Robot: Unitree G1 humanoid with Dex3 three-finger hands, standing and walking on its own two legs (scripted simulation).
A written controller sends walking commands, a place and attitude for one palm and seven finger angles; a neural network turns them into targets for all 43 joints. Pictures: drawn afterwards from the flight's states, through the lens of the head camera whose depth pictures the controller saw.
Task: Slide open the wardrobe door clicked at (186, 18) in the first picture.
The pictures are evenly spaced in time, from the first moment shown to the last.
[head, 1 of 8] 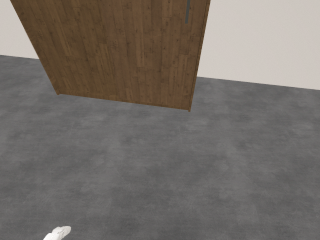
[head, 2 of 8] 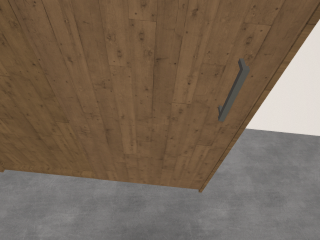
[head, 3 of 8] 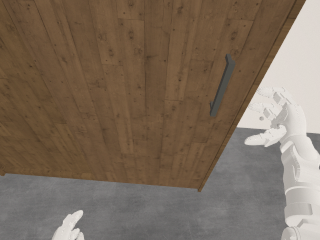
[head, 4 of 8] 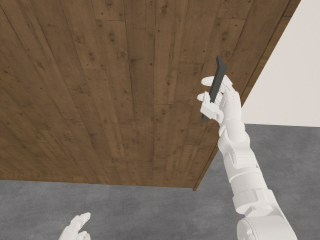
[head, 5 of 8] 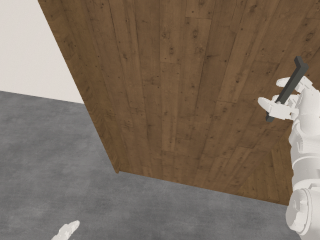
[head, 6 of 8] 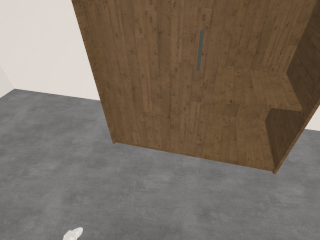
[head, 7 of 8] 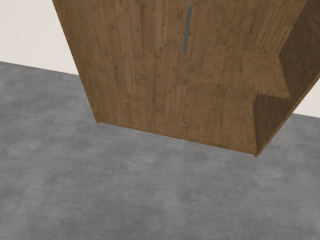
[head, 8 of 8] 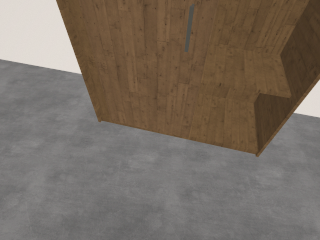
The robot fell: no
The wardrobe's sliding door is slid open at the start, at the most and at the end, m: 0.00 0.51 0.51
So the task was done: yes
